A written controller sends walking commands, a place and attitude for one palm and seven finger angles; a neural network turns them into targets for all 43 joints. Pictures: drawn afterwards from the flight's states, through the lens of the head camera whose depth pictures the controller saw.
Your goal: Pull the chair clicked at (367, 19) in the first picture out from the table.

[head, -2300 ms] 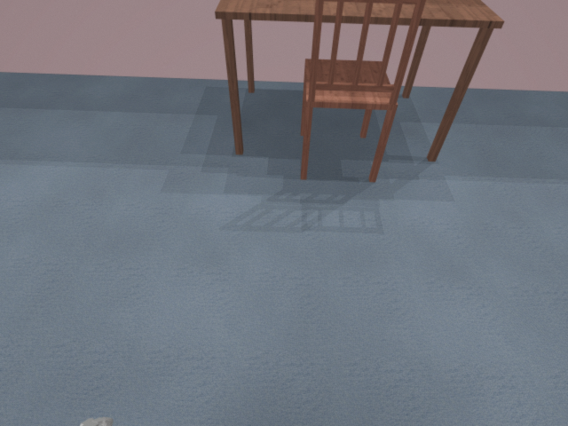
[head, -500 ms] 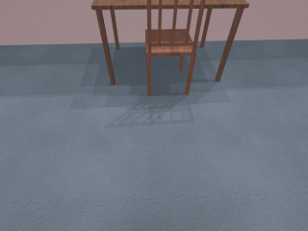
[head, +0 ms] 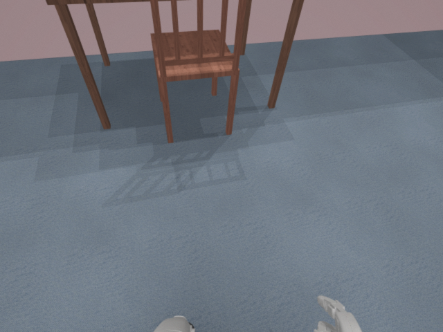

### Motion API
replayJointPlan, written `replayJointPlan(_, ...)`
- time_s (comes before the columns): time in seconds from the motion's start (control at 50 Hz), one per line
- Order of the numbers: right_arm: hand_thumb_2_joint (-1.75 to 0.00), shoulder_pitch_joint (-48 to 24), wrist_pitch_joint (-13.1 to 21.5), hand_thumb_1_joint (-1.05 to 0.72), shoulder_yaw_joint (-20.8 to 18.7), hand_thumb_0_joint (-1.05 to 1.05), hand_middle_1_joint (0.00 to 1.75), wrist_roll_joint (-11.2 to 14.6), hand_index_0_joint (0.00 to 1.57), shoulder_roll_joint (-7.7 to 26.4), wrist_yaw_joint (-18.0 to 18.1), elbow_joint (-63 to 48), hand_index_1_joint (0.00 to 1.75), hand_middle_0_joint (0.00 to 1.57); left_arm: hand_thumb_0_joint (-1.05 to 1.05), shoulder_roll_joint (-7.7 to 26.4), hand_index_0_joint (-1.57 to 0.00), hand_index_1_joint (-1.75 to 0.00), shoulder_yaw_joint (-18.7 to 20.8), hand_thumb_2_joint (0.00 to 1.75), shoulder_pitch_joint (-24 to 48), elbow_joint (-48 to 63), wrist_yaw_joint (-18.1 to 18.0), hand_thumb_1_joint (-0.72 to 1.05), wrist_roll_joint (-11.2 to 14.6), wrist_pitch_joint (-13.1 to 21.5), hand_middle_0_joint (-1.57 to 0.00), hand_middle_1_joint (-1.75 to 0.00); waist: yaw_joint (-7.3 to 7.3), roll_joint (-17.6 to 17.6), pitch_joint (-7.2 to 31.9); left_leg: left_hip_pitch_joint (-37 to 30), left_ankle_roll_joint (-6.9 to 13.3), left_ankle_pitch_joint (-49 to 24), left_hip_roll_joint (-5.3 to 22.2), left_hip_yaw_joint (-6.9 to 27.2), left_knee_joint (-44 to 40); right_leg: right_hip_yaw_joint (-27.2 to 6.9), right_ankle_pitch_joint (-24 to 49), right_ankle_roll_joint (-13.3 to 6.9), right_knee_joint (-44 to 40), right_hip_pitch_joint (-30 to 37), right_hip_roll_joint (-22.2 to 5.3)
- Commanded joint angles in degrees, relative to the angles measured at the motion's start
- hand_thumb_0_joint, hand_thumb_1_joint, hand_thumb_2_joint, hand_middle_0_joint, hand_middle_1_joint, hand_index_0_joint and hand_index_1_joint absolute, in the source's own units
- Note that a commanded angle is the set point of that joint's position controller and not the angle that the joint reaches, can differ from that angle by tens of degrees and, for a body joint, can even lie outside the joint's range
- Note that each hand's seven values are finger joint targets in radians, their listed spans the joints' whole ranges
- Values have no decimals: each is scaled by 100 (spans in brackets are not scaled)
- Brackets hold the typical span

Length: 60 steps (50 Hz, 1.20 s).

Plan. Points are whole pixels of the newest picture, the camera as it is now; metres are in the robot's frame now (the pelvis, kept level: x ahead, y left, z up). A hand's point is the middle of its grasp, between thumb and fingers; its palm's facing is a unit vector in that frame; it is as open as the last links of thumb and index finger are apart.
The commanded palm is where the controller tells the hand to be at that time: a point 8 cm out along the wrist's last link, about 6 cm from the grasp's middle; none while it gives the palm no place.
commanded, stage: walk to a spot facing it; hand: left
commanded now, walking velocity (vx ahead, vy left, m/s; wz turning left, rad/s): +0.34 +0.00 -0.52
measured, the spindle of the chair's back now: (200, 22) +1.24 +0.25 -0.05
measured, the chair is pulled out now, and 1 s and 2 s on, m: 0.00 0.00 0.00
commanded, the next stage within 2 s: turn to face it in 1.36 s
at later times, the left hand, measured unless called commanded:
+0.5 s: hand (191, 213) +0.39 +0.12 -0.14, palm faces -0.38 -0.91 -0.15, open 7.4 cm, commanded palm none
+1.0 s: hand (191, 192) +0.48 +0.14 -0.18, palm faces -0.30 -0.93 -0.18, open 7.3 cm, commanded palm none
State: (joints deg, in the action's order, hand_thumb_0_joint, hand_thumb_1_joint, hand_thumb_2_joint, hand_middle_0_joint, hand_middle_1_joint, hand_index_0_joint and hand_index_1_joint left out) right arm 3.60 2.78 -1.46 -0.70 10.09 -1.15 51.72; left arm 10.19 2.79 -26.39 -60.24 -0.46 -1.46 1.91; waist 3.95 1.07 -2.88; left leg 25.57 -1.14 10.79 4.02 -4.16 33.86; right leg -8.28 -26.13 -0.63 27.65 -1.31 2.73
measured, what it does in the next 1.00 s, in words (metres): walks ahead, turning right: right foot, then left foot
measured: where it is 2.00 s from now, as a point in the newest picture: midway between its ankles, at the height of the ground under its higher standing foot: (271, 227)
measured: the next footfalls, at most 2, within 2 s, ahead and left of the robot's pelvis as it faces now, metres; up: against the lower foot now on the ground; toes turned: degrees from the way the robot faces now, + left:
right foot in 0.58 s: +0.33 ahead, -0.15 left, +0.00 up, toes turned -26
left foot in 0.98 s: +0.56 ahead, +0.01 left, +0.00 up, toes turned -12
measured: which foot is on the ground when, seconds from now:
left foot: down 0.00-0.56, up 0.58-0.96, down 0.98-1.00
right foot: down 0.00-0.00, up 0.02-0.56, down 0.58-0.98, up 1.00-1.00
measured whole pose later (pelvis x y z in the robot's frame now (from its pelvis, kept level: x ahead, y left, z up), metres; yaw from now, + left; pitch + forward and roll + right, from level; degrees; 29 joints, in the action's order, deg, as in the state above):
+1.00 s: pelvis +0.42 -0.05 +0.00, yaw -23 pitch -1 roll -2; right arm 9.7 3.4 -2.9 -1.8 11.8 -1.0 55.5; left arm 13.0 3.5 -19.7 -61.4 0.1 -1.1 1.6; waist 1.5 1.3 -0.7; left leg 21.9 0.2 12.6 5.9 -8.5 35.5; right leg 3.6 -23.8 -0.7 33.2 -6.7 0.1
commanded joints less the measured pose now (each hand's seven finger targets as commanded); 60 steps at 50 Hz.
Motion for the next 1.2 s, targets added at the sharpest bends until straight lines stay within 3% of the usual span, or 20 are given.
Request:
replayJointPlan(0.0,-90,2330,72,-90,-440,0,30,-76,20,1775,195,233,30,20,0,608,-20,-30,257,90,207,690,85,90,76,139,-20,-30,-1006,-1540,1310,-3376,1083,1095,2696,3435,-1816,473,-796,-168,4581,-3322,3)
replayJointPlan(0.04,-90,1484,118,-90,-300,0,30,-71,20,1065,219,97,30,20,0,555,-20,-30,266,90,885,742,159,90,-4,65,-20,-30,-722,-1084,74,-1913,831,2030,2216,2633,-2309,494,301,-127,5150,-3728,-568)
replayJointPlan(0.12,-90,1242,268,-90,-177,0,30,-54,20,561,256,195,30,20,0,306,-20,-30,262,90,578,608,267,90,-60,-204,-20,-30,-234,-842,59,-1223,464,250,1520,566,-2232,664,1209,40,4697,-3220,-801)
replayJointPlan(0.26,-90,1954,329,-90,-219,0,30,-32,20,625,265,525,30,20,0,271,-20,-30,206,90,1697,994,332,90,-87,-310,-20,-30,-416,-472,-198,-2243,739,-847,1585,-166,-2336,890,1896,247,3632,-4294,-1042)
replayJointPlan(0.44,-90,2767,208,-90,-185,0,30,-117,20,746,252,974,30,20,0,188,-20,-30,49,90,3017,1275,338,90,-28,-178,-20,-30,-809,-813,-420,-2961,702,-2865,1639,-965,-1821,1624,1466,-156,1218,-3398,-628)
replayJointPlan(0.48,-90,2727,180,-90,-199,0,30,-101,20,848,240,987,30,20,0,341,-20,-30,79,90,2562,1128,293,90,-28,-133,-20,-30,-585,-835,-117,-2998,630,-4247,1659,-1157,-1061,1816,1091,-352,976,-2587,-347)
replayJointPlan(0.52,-90,2448,161,-90,-210,0,30,-43,20,963,219,895,30,20,0,668,-20,-30,205,90,1054,671,241,90,-66,-10,-20,-30,164,-686,760,-2261,300,-4287,1377,-1428,940,1895,1645,-530,268,-322,-150)
replayJointPlan(0.54,-90,2575,163,-90,-174,0,30,54,20,706,140,791,30,20,0,1299,-20,-30,360,90,283,448,167,90,-72,67,-20,-30,419,301,1617,-565,58,-1864,957,-1437,2651,339,1884,-977,116,1599,-1449)
replayJointPlan(0.56,-90,2463,185,-90,-118,0,30,92,20,389,194,573,30,20,0,1785,-20,-30,442,90,-159,323,106,90,63,73,-20,-30,343,914,2024,1007,-202,2312,86,-911,4505,-2065,3472,-1675,-342,2461,-2897)
replayJointPlan(0.6,-90,1612,150,-90,-218,0,30,51,20,488,212,399,30,20,0,1525,-20,-30,390,90,424,456,42,90,117,27,-20,-30,220,185,1036,1358,-34,1589,439,132,4939,-1584,2985,-1578,-824,967,-2613)
replayJointPlan(0.66,-90,2073,-69,-90,-182,0,30,-87,20,222,180,679,30,20,0,818,-20,-30,188,90,1301,528,-18,90,56,155,-20,-30,-551,65,244,604,-104,819,748,169,3796,-49,2554,-1038,-1298,-1024,-1907)
replayJointPlan(0.7,-90,2347,-129,-90,-187,0,30,-98,20,105,146,777,30,20,0,709,-20,-30,164,90,1379,467,-14,90,26,203,-20,-30,-739,316,262,268,-171,684,689,24,3096,406,2364,-957,-1375,-1446,-1599)
replayJointPlan(0.84,-90,992,-19,-90,-193,0,30,-99,20,193,-26,247,30,20,0,838,-20,-30,176,90,967,327,49,90,7,196,-20,-30,-361,761,-138,71,-114,282,404,-197,872,172,1169,-934,-1503,-1311,-1528)
replayJointPlan(0.92,-90,1278,86,-90,-229,0,30,-94,20,480,-3,314,30,20,0,992,-20,-30,212,90,972,294,58,90,44,142,-20,-30,-636,198,-80,-1405,-45,108,72,-509,-273,340,1339,-699,-723,-1527,-1330)
replayJointPlan(0.94,-90,1851,124,-90,-296,0,30,-113,20,778,60,488,30,20,0,831,-20,-30,176,90,941,319,74,90,58,129,-20,-30,-886,-372,151,-2446,90,417,313,-104,-659,529,1708,-539,377,-2033,-1037)
replayJointPlan(0.96,-90,2545,149,-90,-445,0,30,-211,20,1430,114,621,30,20,0,491,-20,-30,126,90,804,428,126,90,104,117,-20,-30,-1092,-1707,559,-3378,573,1107,1701,1708,-1378,1189,645,-236,2182,-3045,-356)
replayJointPlan(0.98,-90,2990,96,-90,-462,0,30,-186,20,1668,132,697,30,20,0,506,-20,-30,81,90,1059,603,112,90,70,141,-20,-30,-1218,-2365,684,-3363,874,1579,2469,2988,-2167,1107,-670,-160,3599,-3570,-141)
replayJointPlan(1.04,-90,1819,135,-90,-231,0,30,-121,20,872,201,444,30,20,0,504,-20,-30,173,90,1231,401,183,90,-8,57,-20,-30,-685,-667,-328,-1860,662,1583,2026,1669,-2451,657,655,-143,4490,-3719,-832)
replayJointPlan(1.1,-90,1520,231,-90,-183,0,30,-64,20,598,240,429,30,20,0,283,-20,-30,196,90,699,209,195,90,-26,-139,-20,-30,-323,-760,-211,-1500,438,353,1598,269,-2421,750,1299,33,4352,-3329,-898)
replayJointPlan(1.18,-90,1805,267,-90,-231,0,30,-26,20,518,269,569,30,20,0,210,-20,-30,250,90,992,418,232,90,-40,-243,-20,-30,-344,-584,-247,-1947,618,-435,1600,-252,-2442,914,1708,213,4025,-3913,-1042)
